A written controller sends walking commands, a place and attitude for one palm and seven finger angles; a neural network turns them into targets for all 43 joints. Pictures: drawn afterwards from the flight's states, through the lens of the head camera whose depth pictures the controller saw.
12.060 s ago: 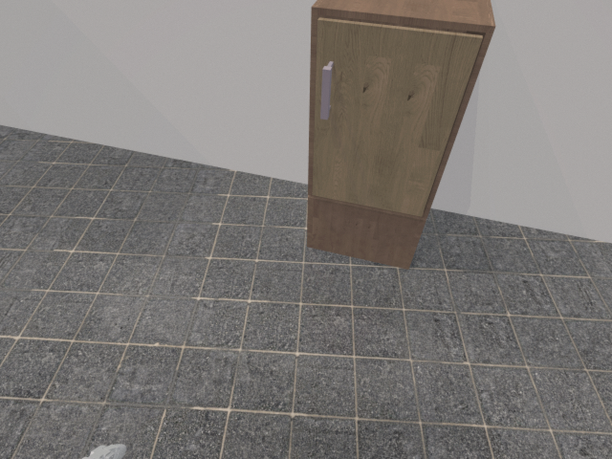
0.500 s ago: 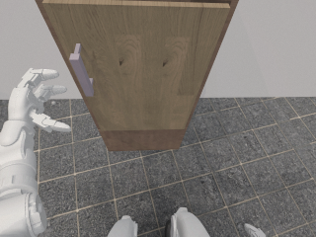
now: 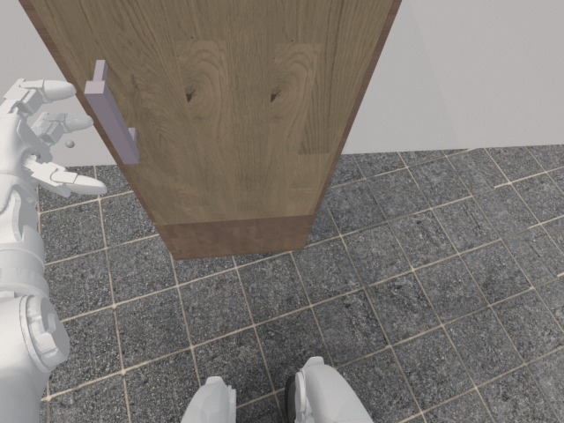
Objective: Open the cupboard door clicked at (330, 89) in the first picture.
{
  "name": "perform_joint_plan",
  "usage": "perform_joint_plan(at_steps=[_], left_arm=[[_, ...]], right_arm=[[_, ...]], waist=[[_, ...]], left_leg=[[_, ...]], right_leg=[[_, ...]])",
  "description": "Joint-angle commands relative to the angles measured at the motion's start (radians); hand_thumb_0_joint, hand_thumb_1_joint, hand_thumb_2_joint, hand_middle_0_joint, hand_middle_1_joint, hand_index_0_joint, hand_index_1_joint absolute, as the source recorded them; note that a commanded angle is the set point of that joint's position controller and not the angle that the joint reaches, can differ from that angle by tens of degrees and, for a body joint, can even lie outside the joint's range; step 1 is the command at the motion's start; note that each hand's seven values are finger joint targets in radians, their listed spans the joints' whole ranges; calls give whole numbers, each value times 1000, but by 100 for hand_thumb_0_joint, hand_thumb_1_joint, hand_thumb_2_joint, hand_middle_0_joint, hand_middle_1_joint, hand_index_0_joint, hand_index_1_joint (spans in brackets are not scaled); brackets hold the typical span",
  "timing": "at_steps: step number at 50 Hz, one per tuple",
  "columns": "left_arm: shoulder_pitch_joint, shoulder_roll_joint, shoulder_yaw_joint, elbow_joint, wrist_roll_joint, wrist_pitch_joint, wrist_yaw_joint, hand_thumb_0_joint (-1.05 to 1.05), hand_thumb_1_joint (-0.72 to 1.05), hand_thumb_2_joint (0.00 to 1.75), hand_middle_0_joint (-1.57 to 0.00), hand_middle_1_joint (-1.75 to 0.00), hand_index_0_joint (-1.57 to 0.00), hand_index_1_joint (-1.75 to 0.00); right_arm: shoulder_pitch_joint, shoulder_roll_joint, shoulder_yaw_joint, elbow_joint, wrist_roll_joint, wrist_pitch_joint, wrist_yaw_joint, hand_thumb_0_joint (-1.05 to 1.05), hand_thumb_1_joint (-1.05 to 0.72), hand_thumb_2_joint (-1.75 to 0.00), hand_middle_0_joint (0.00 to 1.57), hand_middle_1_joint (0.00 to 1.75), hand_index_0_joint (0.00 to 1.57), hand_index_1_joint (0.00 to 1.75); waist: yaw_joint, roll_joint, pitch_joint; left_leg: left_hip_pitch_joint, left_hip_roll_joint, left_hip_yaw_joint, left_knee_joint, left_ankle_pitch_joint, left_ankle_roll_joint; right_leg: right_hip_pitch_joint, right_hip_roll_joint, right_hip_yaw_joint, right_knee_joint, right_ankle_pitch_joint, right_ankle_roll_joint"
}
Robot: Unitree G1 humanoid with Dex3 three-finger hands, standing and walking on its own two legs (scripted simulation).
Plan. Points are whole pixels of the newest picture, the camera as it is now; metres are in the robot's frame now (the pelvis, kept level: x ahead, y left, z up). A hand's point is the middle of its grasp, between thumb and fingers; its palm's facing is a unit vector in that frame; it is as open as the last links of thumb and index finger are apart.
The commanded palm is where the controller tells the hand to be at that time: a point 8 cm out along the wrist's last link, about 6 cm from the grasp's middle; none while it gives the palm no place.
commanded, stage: move the hooked fingers beside the handle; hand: left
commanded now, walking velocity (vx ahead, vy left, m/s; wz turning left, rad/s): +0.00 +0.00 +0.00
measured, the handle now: (117, 116) +0.53 +0.21 +0.06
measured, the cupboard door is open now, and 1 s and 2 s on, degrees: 0 0 0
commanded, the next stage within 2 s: slide the fingers in behind the handle in 0.78 s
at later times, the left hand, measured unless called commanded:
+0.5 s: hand (76, 147) +0.47 +0.25 +0.07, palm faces +0.04 -1.00 -0.01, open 14.0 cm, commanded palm +0.44 +0.30 +0.06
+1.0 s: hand (74, 152) +0.47 +0.26 +0.06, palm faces +0.03 -1.00 +0.00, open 14.0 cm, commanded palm +0.45 +0.30 +0.06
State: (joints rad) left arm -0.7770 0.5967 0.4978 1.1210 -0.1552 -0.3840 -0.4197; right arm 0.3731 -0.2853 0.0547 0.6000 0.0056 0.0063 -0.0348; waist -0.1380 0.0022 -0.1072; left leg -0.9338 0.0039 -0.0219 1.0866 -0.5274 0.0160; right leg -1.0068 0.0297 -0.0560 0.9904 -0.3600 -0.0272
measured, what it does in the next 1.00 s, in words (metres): stands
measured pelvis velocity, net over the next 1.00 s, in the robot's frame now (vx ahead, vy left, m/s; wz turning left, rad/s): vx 0.00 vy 0.00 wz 0.01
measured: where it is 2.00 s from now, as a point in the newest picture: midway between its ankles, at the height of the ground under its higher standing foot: outside the picture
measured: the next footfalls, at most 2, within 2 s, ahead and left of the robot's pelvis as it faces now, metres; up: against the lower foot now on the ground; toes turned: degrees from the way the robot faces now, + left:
none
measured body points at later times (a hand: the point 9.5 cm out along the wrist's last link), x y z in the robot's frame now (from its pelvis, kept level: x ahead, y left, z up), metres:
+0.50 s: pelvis +0.01 +0.01 +0.00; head +0.13 +0.03 +0.44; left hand +0.46 +0.30 +0.07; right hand +0.06 -0.26 -0.10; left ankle -0.01 +0.11 -0.66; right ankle +0.06 -0.11 -0.66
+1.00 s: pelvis +0.00 +0.00 +0.00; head +0.13 +0.03 +0.43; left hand +0.46 +0.31 +0.06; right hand +0.05 -0.27 -0.10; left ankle -0.01 +0.11 -0.66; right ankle +0.06 -0.11 -0.66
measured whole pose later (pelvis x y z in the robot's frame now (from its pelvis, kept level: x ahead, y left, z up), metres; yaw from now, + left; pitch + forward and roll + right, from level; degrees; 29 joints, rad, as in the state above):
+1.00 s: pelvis +0.00 +0.00 +0.00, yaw +0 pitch +21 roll -3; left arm -0.74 0.56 0.45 1.08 -0.17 -0.39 -0.42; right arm 0.36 -0.29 0.05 0.59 0.01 0.04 -0.03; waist -0.13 0.00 -0.11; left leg -0.93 0.00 -0.03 1.09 -0.53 0.02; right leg -0.99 0.03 -0.07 0.98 -0.36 -0.02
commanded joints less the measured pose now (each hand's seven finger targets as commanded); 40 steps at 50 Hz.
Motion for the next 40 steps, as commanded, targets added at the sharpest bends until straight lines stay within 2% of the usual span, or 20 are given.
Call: perform_joint_plan(at_steps=[1, 5, 7, 9, 10, 11, 13, 18, 21, 23, 24, 25, 28, 30, 31, 33, 35, 37, 39, 40], left_arm=[[-319, 333, 63, -167, -4, -57, 16, 0, -50, 30, -30, -120, -30, -120], [-298, 323, 61, -234, -9, -82, 12, 0, -50, 30, -30, -120, -30, -120], [-312, 312, 60, -255, -27, -93, 7, 0, -50, 30, -30, -120, -30, -120], [-306, 304, 60, -239, -34, -89, 1, 0, -50, 30, -30, -120, -30, -120], [-302, 295, 52, -246, -32, -87, -1, 0, -50, 30, -30, -120, -30, -120], [-320, 266, 27, -260, -34, -86, -1, 0, -50, 30, -30, -120, -30, -120], [-324, 254, 12, -295, -30, -90, 2, 0, -50, 30, -30, -120, -30, -120], [-360, 196, -32, -253, -23, -83, 35, 0, -50, 30, -30, -120, -30, -120], [-365, 222, -10, -277, -12, -91, 59, 0, -50, 30, -30, -120, -30, -120], [-333, 221, -8, -296, -10, -96, 68, 0, -50, 30, -30, -120, -30, -120], [-320, 219, -5, -285, -6, -93, 71, 0, -50, 30, -30, -120, -30, -120], [-291, 232, 11, -269, -8, -88, 75, 0, -50, 30, -30, -120, -30, -120], [-276, 240, 17, -219, -5, -75, 69, 0, -50, 30, -30, -120, -30, -120], [-295, 256, 23, -185, -3, -66, 64, 0, -50, 30, -30, -120, -30, -120], [-319, 294, 44, -203, 0, -72, 61, 0, -50, 30, -30, -120, -30, -120], [-331, 318, 58, -256, -2, -95, 49, 0, -50, 30, -30, -120, -30, -120], [-330, 305, 49, -284, -7, -111, 36, 0, -50, 30, -30, -120, -30, -120], [-363, 235, -6, -276, -26, -114, 19, 0, -50, 30, -30, -120, -30, -120], [-353, 272, 22, -217, -32, -99, 5, 0, -50, 30, -30, -120, -30, -120], [-356, 259, 9, -215, -34, -91, -2, 0, -50, 30, -30, -120, -30, -120]], right_arm=[[143, -182, -70, -75, -4, -7, -12, 0, -90, -90, 20, 30, 20, 30], [143, -178, -74, -88, -7, 5, -5, 0, -90, -90, 20, 30, 20, 30], [140, -179, -76, -89, -8, 7, -4, 0, -90, -90, 20, 30, 20, 30], [140, -181, -78, -82, -5, 13, -5, 0, -90, -90, 20, 30, 20, 30], [141, -180, -78, -84, -3, 14, -6, 0, -90, -90, 20, 30, 20, 30], [137, -178, -78, -82, -3, 15, -5, 0, -90, -90, 20, 30, 20, 30], [141, -178, -83, -77, -4, 15, -6, 0, -90, -90, 20, 30, 20, 30], [136, -175, -81, -56, -6, 14, -7, 0, -90, -90, 20, 30, 20, 30], [132, -173, -80, -57, -9, 11, -4, 0, -90, -90, 20, 30, 20, 30], [134, -170, -80, -64, -10, 14, 0, 0, -90, -90, 20, 30, 20, 30], [132, -168, -80, -66, -11, 15, 3, 0, -90, -90, 20, 30, 20, 30], [133, -168, -80, -69, -10, 18, 3, 0, -90, -90, 20, 30, 20, 30], [121, -166, -74, -83, -5, 23, 1, 0, -90, -90, 20, 30, 20, 30], [117, -168, -69, -88, -2, 22, -2, 0, -90, -90, 20, 30, 20, 30], [117, -172, -69, -90, -3, 21, -6, 0, -90, -90, 20, 30, 20, 30], [116, -168, -69, -95, -5, 19, -9, 0, -90, -90, 20, 30, 20, 30], [120, -167, -72, -92, -6, 16, -8, 0, -90, -90, 20, 30, 20, 30], [118, -163, -71, -85, -5, 12, -7, 0, -90, -90, 20, 30, 20, 30], [125, -176, -74, -64, -2, 12, -12, 0, -90, -90, 20, 30, 20, 30], [125, -177, -73, -65, 0, 12, -15, 0, -90, -90, 20, 30, 20, 30]], waist=[[26, 105, -437], [43, 163, -493], [31, 146, -491], [23, 107, -468], [28, 128, -466], [19, 148, -460], [24, 188, -483], [-1, 149, -414], [14, 179, -456], [27, 197, -487], [28, 183, -483], [30, 137, -469], [30, 93, -420], [19, 68, -377], [20, 67, -393], [39, 139, -472], [36, 161, -509], [8, 161, -472], [3, 108, -443], [-2, 99, -439]], left_leg=[[107, -1, -10, -151, 343, 10], [179, 3, -11, -150, 418, 1], [190, 6, -18, -144, 434, 1], [176, 8, -17, -150, 413, 4], [183, 7, -18, -157, 412, 1], [204, 7, -20, -160, 409, -1], [274, 13, -32, -157, 481, -15], [270, 16, -53, -161, 444, -25], [284, 11, -50, -157, 465, -30], [323, 15, -55, -152, 558, -43], [306, 15, -49, -147, 550, -38], [274, 14, -43, -148, 534, -31], [172, 5, -25, -156, 431, -9], [109, -1, -13, -158, 336, 4], [97, -1, -13, -158, 319, 7], [142, -4, -11, -150, 373, 2], [195, 2, -16, -141, 434, -5], [212, 5, -23, -135, 432, -6], [169, 7, -23, -136, 371, 0], [158, 6, -26, -141, 366, 3]], right_leg=[[413, -1, 61, -83, 239, 1], [411, 2, 56, -73, 277, -3], [406, 8, 51, -70, 286, -7], [413, 8, 52, -81, 281, 0], [407, 7, 49, -81, 271, -2], [385, 7, 45, -86, 257, -1], [346, 8, 35, -80, 258, -5], [286, 9, 19, -85, 202, -4], [307, 4, 22, -78, 220, -6], [310, 6, 18, -68, 255, -8], [322, 6, 21, -69, 265, -5], [348, 6, 25, -72, 279, -3], [398, 4, 37, -73, 280, -3], [404, 2, 50, -87, 239, 1], [419, 0, 55, -85, 234, 1], [447, 0, 64, -71, 277, -5], [427, 3, 57, -62, 306, -5], [380, 8, 49, -68, 283, -6], [385, 6, 54, -81, 251, -1], [390, 4, 53, -81, 254, 0]])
